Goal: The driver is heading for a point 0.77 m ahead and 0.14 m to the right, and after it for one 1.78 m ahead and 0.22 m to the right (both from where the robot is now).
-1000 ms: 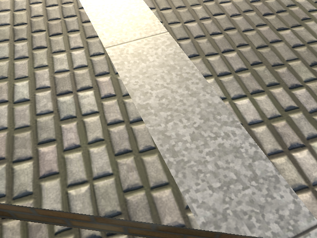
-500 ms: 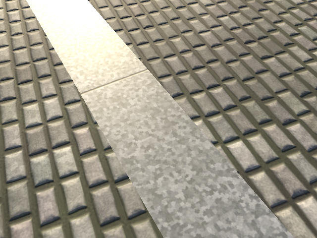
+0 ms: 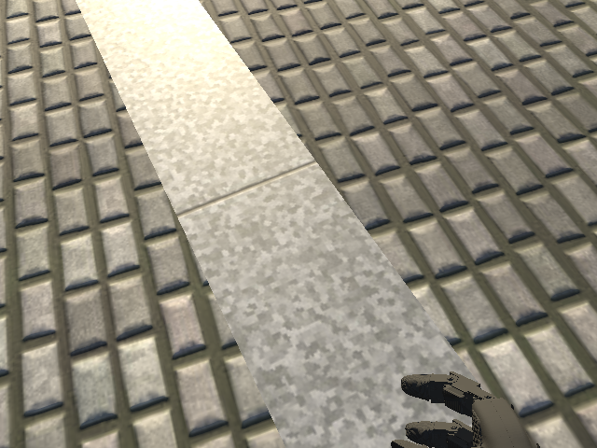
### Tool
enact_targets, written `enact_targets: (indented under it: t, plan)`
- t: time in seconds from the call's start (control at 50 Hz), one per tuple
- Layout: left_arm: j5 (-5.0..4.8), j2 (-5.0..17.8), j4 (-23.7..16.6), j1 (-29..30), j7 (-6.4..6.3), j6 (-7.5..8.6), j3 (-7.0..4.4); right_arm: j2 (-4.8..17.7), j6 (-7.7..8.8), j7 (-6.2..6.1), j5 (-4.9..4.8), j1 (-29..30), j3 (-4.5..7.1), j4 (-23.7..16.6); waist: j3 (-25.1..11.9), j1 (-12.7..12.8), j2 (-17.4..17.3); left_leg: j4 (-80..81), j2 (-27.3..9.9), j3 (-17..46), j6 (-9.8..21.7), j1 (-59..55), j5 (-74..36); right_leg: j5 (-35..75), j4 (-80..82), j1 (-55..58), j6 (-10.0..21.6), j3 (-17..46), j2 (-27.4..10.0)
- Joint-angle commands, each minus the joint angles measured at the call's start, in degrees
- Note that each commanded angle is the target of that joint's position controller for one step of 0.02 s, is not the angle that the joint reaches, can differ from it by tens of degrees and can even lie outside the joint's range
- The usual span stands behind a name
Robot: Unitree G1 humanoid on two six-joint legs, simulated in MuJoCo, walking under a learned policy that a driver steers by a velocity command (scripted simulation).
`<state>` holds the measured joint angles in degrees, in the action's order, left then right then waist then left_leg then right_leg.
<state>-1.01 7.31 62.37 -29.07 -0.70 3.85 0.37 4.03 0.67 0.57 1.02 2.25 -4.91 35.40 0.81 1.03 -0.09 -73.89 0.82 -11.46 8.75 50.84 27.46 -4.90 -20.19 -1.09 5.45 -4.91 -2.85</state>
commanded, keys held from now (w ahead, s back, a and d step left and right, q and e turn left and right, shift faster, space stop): w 0.42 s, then w+e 0.58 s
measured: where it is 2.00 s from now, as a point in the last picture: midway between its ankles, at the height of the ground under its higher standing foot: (404, 202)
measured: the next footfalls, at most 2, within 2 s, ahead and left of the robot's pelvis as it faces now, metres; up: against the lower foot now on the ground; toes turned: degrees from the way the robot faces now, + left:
right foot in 0.58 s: +0.50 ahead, -0.11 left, +0.17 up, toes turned -5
left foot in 1.06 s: +0.81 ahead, +0.04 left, +0.17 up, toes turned -21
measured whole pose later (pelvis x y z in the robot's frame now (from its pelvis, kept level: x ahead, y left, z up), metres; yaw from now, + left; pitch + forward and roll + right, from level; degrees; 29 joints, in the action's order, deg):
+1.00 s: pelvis +0.57 -0.04 +0.13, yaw -16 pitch +4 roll -1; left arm -1.7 14.7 44.4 -22.8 -0.4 3.0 -3.6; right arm 13.7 7.3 0.0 -0.1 1.8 1.0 39.6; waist -0.3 5.8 -1.8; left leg -29.9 -2.1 5.3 -2.1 34.4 -0.2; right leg -19.3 -23.2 -7.0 3.6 9.0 6.8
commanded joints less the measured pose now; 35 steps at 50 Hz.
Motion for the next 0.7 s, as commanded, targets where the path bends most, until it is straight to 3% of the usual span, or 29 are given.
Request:
enact_targets:
  t: [0.02,0.04,0.06,0.08,0.1,0.12,0.14,0.16,0.18,0.22,0.28,0.34,0.38,0.44,0.5,0.54,0.56,0.58,0.6,0.62,0.64,0.66,0.68,0.7]
  plan:
    - [1.77,6.02,-4.72,6.09,3.13,3.51,-2.54,22.57,0.12,-0.58,-0.24,-27.76,8.82,8.47,-25.08,-14.23,-13.36,62.65,-19.81,75.97,15.16,-49.71,23.65,-1.05,-74.33,-32.46,3.04,16.27,11.55]
    - [0.75,3.97,-8.15,7.1,4.6,4.53,-3.47,17.09,2.02,-0.62,-0.91,-25.31,7.14,10.65,-15.92,-9.88,-7.15,63.8,-22.67,80.35,12.05,-47.03,12.25,-6.4,-94.79,-46.35,3.9,27.16,12.79]
    - [0.32,2.31,-12.98,14.21,4.65,4.13,-1.96,10.38,3.54,0.63,-1.48,-22.8,5.28,13.65,-5.17,-6.31,-0.62,57.88,-21.47,65.92,7.85,-38.51,3.65,-7.54,-100.31,-52.09,6.21,23.78,10.74]
    - [0.54,2.35,-17.67,20.35,3.99,3.47,-1.04,4.15,4.58,1.91,-1.01,-20.27,3.7,17.5,1.98,-1.86,7.39,53.07,-16.58,48.0,3.87,-29.6,-1.23,-6.96,-99.7,-54.12,8.2,20.37,7.98]
    - [0.52,0.99,-17.52,15.86,3.55,2.51,-0.09,-0.93,5.37,2.86,0.08,-19.0,2.58,19.91,1.3,1.57,7.21,51.28,-13.99,37.35,0.24,-26.71,-8.19,-4.26,-98.05,-52.48,8.75,21.55,6.66]
    - [0.26,-0.94,-17.13,12.19,3.37,2.1,1.28,-2.06,5.61,3.71,0.09,-17.75,2.58,21.22,1.35,4.02,5.84,49.05,-10.88,27.65,-3.5,-25.16,-16.52,-0.56,-94.23,-51.22,8.24,22.33,5.39]
    - [-0.68,0.32,-16.02,9.3,3.28,1.36,1.33,-1.92,5.72,4.03,0.16,-16.28,2.59,21.38,1.8,5.79,3.14,50.27,-8.87,21.57,-3.8,-24.81,-18.9,0.05,-90.4,-52.03,7.82,21.51,5.17]
    - [-1.09,1.64,-16.34,10.18,2.37,0.86,1.44,-0.33,5.8,3.92,0.57,-14.53,2.78,20.72,1.86,6.45,3.51,53.25,-6.82,16.0,-3.78,-24.05,-20.69,1.99,-80.63,-51.51,6.77,19.6,4.46]
    - [-0.57,3.3,-17.65,12.74,1.86,0.22,1.48,1.66,6.22,3.76,0.35,-14.53,3.0,21.18,2.63,6.43,2.19,56.15,-4.99,11.17,-4.36,-19.98,-24.13,3.58,-70.19,-47.46,5.58,16.21,4.07]
    - [1.03,5.31,-20.21,19.35,1.74,-0.16,0.97,4.89,6.69,2.47,-0.15,-18.63,3.07,22.28,0.47,3.57,-3.25,61.21,-3.11,6.9,-2.73,-21.67,-32.81,9.16,-56.02,-42.72,2.57,9.06,3.82]
    - [0.29,5.96,-21.01,25.49,1.87,0.25,0.38,10.42,6.81,-0.45,-0.91,-27.48,4.38,24.55,-2.33,-0.97,-5.68,64.57,-6.03,10.99,-2.67,-35.82,-38.26,12.59,-41.77,-44.32,-0.62,4.31,0.17]
    - [-0.82,5.87,-23.15,35.3,2.84,0.36,-0.1,12.05,6.43,-1.91,-1.17,-33.32,5.1,25.2,-0.76,-5.84,-4.09,66.14,-11.19,16.13,-3.86,-52.25,-36.93,11.65,-28.76,-51.8,-2.1,3.93,-1.04]
    - [-1.08,5.71,-24.13,38.15,3.49,0.7,-0.3,12.6,6.01,-2.06,-1.01,-34.24,5.4,25.1,0.16,-6.49,-4.62,66.03,-13.4,16.54,-3.56,-58.94,-37.2,10.17,-22.1,-52.85,-2.12,4.02,-1.03]
    - [-1.42,6.39,-25.09,41.48,4.22,1.2,-0.63,12.98,5.37,-1.7,-1.15,-34.42,5.62,25.11,2.2,-6.55,-5.43,65.12,-14.63,14.35,-2.02,-63.08,-39.01,5.88,-14.58,-49.71,-1.46,2.15,0.25]
    - [-1.16,7.0,-25.19,41.77,5.17,1.63,-1.07,15.55,4.94,-1.71,-0.98,-33.08,6.48,24.53,2.1,-5.24,-7.02,60.0,-14.9,9.79,-1.83,-63.39,-59.55,2.57,-9.7,-39.79,0.59,-1.34,2.95]
    - [-0.71,9.52,-23.64,36.3,5.41,1.48,-2.29,17.33,4.44,-1.97,-0.84,-31.87,7.31,23.66,-1.4,-1.99,-9.56,51.99,-15.41,8.21,-2.2,-64.77,-78.14,-0.59,-8.53,-30.9,2.79,-3.05,6.18]
    - [-0.68,11.24,-21.46,29.56,5.29,1.25,-3.37,18.23,3.91,-2.09,-0.67,-30.75,7.75,22.85,-4.75,1.23,-9.44,44.32,-14.55,6.9,-3.19,-63.96,-81.86,1.83,-5.19,-22.8,4.16,-3.47,7.63]
    - [-0.54,13.82,-18.65,20.21,4.75,0.84,-4.9,19.0,3.86,-2.04,-0.42,-28.83,8.07,21.73,-8.98,5.59,-9.36,34.58,-13.6,6.5,-3.88,-55.53,-78.77,5.05,-5.98,-7.73,6.36,0.04,6.21]
    - [0.42,17.81,-16.29,8.83,3.6,0.17,-6.19,18.02,4.68,-1.92,0.69,-25.8,7.7,18.74,-15.91,9.11,-2.23,17.16,-9.86,5.69,-4.51,-39.23,-56.31,7.82,-9.65,11.21,9.75,13.52,-3.94]
    - [0.92,19.25,-16.9,8.58,3.2,0.18,-6.32,9.86,6.4,-0.44,0.14,-30.9,5.36,17.68,-22.7,3.82,14.95,-5.84,2.88,9.63,-8.77,-14.96,-4.25,-0.01,-2.23,28.58,22.2,45.73,-18.34]
    - [0.82,14.98,-16.71,11.24,2.66,0.04,-5.5,14.54,8.63,0.53,-1.16,-26.93,6.52,16.76,-20.48,4.55,9.08,-12.89,-0.3,19.4,-6.61,-9.85,-1.46,-3.87,2.52,23.98,19.29,45.8,-15.9]
    - [0.79,12.53,-17.84,14.64,2.39,0.26,-4.81,17.27,9.74,0.88,-2.78,-20.66,7.14,13.77,-12.81,3.34,6.94,-11.84,-2.53,19.31,-5.66,-7.71,-5.59,-1.37,4.08,15.51,16.44,36.35,-13.07]
    - [0.7,11.44,-18.54,17.25,2.84,0.82,-4.46,17.48,10.14,0.48,-2.58,-17.95,7.36,12.45,-7.86,1.01,0.12,-7.88,-4.25,17.91,-5.7,-8.16,-8.21,4.56,6.09,7.54,14.78,30.37,-10.76]
    - [0.77,10.66,-19.27,18.46,3.05,1.26,-3.95,17.9,9.69,-0.11,-1.82,-17.05,7.92,11.48,-5.46,-0.82,-3.23,-5.3,-5.44,17.04,-6.35,-9.61,-10.17,9.75,7.14,1.41,13.74,26.69,-8.99]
